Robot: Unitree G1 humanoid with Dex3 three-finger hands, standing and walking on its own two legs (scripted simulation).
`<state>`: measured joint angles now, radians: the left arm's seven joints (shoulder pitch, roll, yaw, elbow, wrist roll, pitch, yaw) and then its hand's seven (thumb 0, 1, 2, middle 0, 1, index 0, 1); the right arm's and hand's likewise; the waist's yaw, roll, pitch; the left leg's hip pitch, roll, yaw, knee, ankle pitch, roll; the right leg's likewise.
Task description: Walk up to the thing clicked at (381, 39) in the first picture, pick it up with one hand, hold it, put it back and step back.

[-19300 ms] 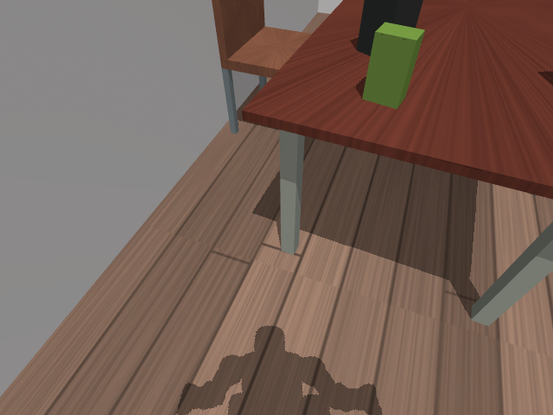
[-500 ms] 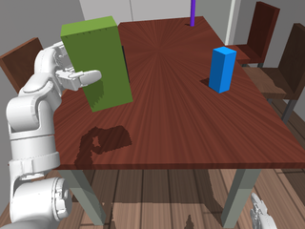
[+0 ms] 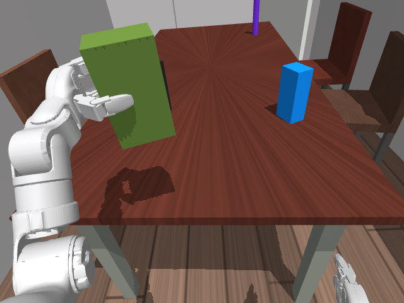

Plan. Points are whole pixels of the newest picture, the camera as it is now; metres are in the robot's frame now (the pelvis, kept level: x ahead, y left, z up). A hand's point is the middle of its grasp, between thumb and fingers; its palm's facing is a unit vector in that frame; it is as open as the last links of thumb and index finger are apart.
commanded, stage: crouch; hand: left
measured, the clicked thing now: (133, 90) +0.37 +0.13 +0.31
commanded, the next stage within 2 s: none
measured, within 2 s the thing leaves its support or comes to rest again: neither
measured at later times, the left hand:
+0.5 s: hand (119, 106) +0.45 +0.21 +0.24, palm faces +0.23 -0.97 +0.02, open 10.6 cm
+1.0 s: hand (122, 107) +0.50 +0.22 +0.21, palm faces +0.21 -0.98 +0.01, open 10.6 cm
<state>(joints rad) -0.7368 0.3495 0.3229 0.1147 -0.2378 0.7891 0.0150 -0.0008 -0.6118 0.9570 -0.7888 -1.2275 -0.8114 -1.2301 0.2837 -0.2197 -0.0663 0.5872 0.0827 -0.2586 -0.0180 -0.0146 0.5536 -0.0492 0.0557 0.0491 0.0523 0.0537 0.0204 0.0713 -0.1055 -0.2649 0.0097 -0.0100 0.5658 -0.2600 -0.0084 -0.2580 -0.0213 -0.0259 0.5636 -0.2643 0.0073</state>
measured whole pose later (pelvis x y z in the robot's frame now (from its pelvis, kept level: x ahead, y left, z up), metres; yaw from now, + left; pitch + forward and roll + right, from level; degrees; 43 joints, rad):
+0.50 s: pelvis -0.01 +0.00 +0.00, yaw -1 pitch +2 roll +0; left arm -0.91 0.46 0.33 0.73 -0.14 0.37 0.00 0.00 -0.61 0.95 -0.79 -1.22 -0.82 -1.22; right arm 0.28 -0.22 -0.04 0.59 0.05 -0.31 -0.05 -0.02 0.58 -0.04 0.06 0.05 0.05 0.05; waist -0.05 0.02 -0.06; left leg -0.36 0.02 0.00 0.58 -0.25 -0.01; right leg -0.36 -0.01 -0.02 0.57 -0.24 0.00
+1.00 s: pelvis +0.03 +0.01 +0.00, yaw -2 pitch +6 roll -1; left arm -0.91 0.49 0.35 0.91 -0.12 0.12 -0.05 0.00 -0.61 0.96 -0.78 -1.24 -0.80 -1.24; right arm 0.27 -0.23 -0.02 0.54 0.05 -0.25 -0.05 -0.01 0.57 -0.04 0.06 0.05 0.05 0.05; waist -0.07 0.03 -0.09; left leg -0.40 0.03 0.01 0.58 -0.29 0.00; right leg -0.38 0.00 -0.01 0.53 -0.25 0.01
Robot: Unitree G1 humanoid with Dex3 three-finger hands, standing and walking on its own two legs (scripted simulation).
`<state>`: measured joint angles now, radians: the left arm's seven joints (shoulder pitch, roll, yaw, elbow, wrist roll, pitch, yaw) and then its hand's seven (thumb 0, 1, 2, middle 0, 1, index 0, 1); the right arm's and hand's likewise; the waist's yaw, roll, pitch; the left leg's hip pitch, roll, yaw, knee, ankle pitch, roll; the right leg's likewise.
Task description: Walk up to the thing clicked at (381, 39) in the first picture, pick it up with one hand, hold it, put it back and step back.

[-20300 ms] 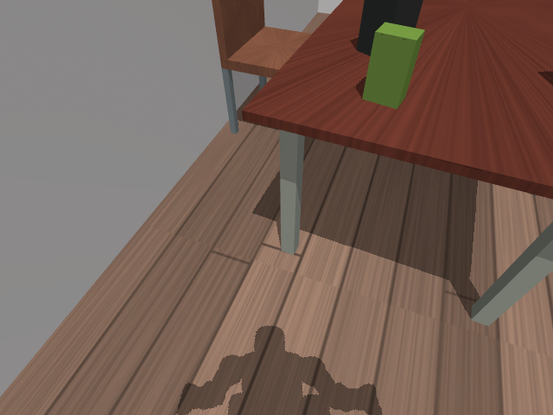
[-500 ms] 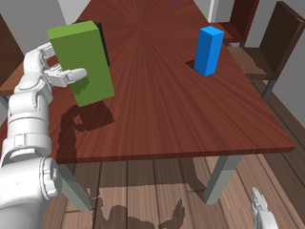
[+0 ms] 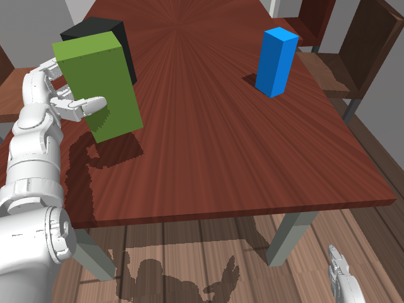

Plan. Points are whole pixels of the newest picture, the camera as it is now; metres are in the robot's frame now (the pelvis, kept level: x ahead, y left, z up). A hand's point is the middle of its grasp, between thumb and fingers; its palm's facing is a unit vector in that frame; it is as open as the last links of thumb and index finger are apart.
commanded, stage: crouch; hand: left
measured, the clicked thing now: (103, 91) +0.48 +0.19 +0.21
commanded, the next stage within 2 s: lower in 1.12 s
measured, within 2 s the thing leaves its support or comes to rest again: neither
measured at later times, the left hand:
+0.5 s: hand (79, 91) +0.50 +0.24 +0.20, palm faces +0.25 -0.97 +0.01, open 10.6 cm
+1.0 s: hand (81, 89) +0.52 +0.25 +0.18, palm faces +0.23 -0.97 +0.01, open 10.6 cm
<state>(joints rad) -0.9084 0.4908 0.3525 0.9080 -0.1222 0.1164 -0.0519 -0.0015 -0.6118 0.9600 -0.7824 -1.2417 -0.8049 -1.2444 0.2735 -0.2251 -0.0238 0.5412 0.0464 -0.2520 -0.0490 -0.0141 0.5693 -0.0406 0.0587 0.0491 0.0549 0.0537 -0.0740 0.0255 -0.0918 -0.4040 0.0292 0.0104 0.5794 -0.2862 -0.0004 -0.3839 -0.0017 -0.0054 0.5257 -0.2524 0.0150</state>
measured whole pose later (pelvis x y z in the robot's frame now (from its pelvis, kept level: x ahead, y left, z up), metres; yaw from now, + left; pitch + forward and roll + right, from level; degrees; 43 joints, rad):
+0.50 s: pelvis +0.01 +0.00 +0.00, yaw +0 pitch +9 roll -1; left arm -0.94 0.53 0.37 1.00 -0.11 0.05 -0.07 0.00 -0.61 0.97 -0.77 -1.26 -0.79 -1.26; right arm 0.23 -0.22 -0.02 0.56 0.04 -0.18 -0.04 -0.01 0.56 -0.04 0.06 0.05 0.06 0.05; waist -0.10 0.02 -0.09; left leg -0.44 0.03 0.00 0.59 -0.30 0.00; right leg -0.41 0.00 -0.01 0.52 -0.26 0.01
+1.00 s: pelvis +0.01 +0.00 -0.01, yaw +0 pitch +12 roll -2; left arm -1.04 0.63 0.39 1.15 -0.09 -0.03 -0.11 0.00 -0.61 0.97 -0.76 -1.28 -0.78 -1.28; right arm 0.22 -0.23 -0.01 0.50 0.04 -0.14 -0.04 -0.01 0.56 -0.05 0.06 0.05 0.06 0.05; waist -0.14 0.02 -0.10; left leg -0.54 0.04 0.00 0.65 -0.33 0.00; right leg -0.50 0.01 -0.01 0.57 -0.28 0.01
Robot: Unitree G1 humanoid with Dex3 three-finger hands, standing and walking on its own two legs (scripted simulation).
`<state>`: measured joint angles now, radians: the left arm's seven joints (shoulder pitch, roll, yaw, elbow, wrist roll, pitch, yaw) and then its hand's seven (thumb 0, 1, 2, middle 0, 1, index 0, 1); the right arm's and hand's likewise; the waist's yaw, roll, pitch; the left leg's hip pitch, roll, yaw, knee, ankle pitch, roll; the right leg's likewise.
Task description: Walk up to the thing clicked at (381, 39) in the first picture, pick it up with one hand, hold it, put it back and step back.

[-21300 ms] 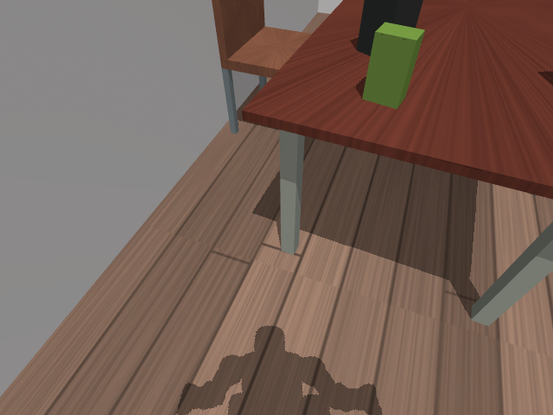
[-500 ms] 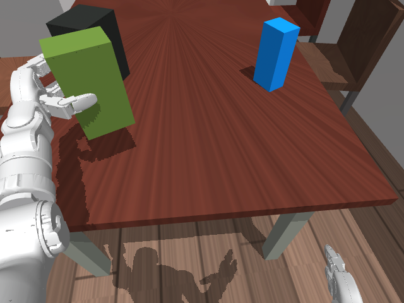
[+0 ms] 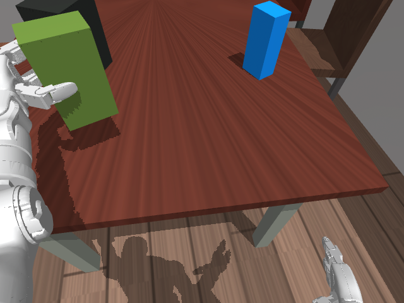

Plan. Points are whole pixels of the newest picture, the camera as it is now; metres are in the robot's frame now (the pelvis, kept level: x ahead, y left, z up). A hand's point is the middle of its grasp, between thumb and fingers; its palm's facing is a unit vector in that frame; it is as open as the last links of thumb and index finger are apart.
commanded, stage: crouch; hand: left
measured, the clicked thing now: (73, 75) +0.51 +0.21 +0.18
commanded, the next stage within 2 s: lower in 0.12 s
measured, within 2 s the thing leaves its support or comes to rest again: rests again in 1.56 s
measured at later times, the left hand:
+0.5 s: hand (51, 82) +0.53 +0.26 +0.16, palm faces +0.22 -0.97 -0.01, open 10.6 cm
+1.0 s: hand (56, 95) +0.52 +0.26 +0.13, palm faces +0.24 -0.97 +0.00, open 10.6 cm
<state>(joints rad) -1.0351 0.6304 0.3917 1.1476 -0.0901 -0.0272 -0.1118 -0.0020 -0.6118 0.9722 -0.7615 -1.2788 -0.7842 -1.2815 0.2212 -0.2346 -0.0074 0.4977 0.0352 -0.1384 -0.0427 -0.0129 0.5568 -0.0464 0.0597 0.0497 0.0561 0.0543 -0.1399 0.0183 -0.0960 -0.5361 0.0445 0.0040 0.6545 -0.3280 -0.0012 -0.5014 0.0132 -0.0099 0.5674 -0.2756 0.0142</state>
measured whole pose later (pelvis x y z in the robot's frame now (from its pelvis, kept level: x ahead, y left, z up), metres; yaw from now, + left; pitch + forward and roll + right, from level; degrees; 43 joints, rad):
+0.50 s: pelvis +0.01 +0.01 -0.01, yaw -1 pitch +15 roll -3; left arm -1.05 0.67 0.42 1.19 -0.07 -0.07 -0.13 0.00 -0.61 0.96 -0.78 -1.26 -0.80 -1.26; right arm 0.23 -0.23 0.00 0.44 0.02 -0.11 -0.02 -0.01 0.54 -0.05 0.06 0.05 0.06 0.05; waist -0.16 0.02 -0.11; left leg -0.63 0.05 0.01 0.73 -0.37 0.01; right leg -0.60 0.02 0.00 0.64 -0.31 0.02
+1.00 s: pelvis +0.00 +0.01 -0.02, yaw -1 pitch +17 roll -3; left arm -1.04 0.67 0.45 1.18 -0.05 -0.11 -0.12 0.00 -0.61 0.96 -0.78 -1.25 -0.80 -1.25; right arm 0.26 -0.23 0.01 0.34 0.01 -0.08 0.00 -0.01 0.53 -0.05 0.06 0.05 0.06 0.05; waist -0.17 0.02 -0.11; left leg -0.74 0.05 0.00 0.84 -0.41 0.01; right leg -0.70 0.02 -0.01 0.75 -0.35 0.02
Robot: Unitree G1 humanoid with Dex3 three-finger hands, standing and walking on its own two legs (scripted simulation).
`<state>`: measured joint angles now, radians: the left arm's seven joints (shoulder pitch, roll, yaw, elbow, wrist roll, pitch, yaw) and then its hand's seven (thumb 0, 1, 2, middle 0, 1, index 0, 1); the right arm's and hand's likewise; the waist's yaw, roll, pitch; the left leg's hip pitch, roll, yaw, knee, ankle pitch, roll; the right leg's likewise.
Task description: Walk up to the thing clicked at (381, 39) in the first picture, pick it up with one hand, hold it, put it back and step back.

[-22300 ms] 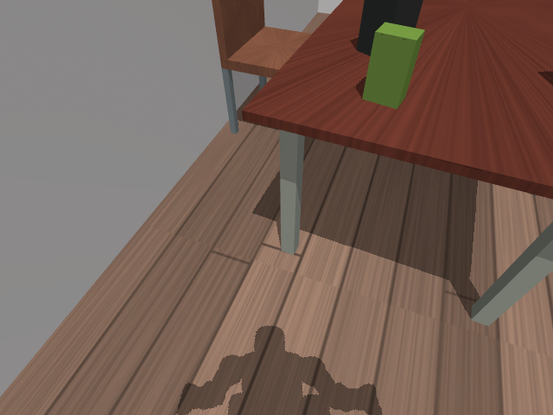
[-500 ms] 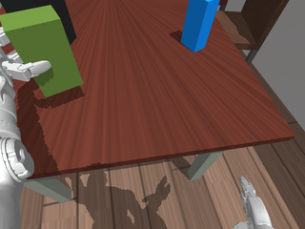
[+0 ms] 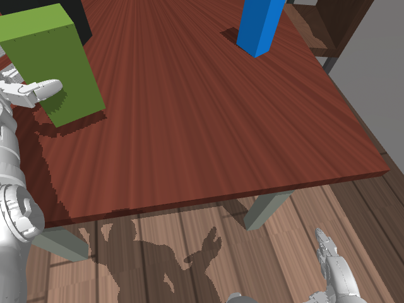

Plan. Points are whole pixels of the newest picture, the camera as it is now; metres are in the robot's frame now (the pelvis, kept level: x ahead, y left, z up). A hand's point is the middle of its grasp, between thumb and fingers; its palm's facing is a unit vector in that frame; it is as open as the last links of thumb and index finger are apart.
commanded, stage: lower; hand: left
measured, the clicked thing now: (57, 71) +0.53 +0.22 +0.15
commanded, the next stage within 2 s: loosen in 0.20 s
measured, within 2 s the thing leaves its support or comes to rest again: rests again in 0.56 s
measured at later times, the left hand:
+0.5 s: hand (33, 81) +0.52 +0.26 +0.14, palm faces +0.26 -0.97 +0.02, open 10.4 cm
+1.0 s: hand (28, 76) +0.52 +0.27 +0.15, palm faces +0.27 -0.96 +0.02, open 16.9 cm
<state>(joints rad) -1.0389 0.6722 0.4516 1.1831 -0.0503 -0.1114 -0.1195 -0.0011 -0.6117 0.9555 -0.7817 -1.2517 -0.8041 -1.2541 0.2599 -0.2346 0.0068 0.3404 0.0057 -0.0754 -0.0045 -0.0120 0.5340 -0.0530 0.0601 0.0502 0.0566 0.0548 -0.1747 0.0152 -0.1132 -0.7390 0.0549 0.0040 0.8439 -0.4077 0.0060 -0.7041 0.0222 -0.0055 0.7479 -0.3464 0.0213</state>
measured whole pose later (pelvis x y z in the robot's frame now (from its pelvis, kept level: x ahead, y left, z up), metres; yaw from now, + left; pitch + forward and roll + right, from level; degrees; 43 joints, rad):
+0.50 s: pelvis +0.00 +0.00 -0.01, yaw +0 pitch +18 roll -3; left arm -1.01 0.66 0.47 1.16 -0.06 -0.14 -0.12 0.00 -0.57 0.83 -0.88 -1.10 -0.90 -1.09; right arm 0.28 -0.23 0.01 0.28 0.00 -0.06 -0.01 -0.01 0.53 -0.04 0.06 0.05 0.06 0.05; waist -0.19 0.01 -0.12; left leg -0.79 0.06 0.00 0.90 -0.43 0.00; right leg -0.75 0.03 -0.01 0.80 -0.37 0.02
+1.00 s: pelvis +0.00 +0.00 -0.01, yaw +0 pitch +18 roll -3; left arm -1.00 0.66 0.48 1.14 -0.05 -0.13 -0.11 -0.01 -0.61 0.12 -0.21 -0.21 -0.23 -0.20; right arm 0.30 -0.24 -0.01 0.21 0.01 -0.04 0.00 -0.01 0.53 -0.05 0.06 0.05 0.06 0.06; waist -0.18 0.01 -0.12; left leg -0.77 0.06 0.00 0.90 -0.43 0.01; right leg -0.74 0.02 -0.01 0.80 -0.37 0.02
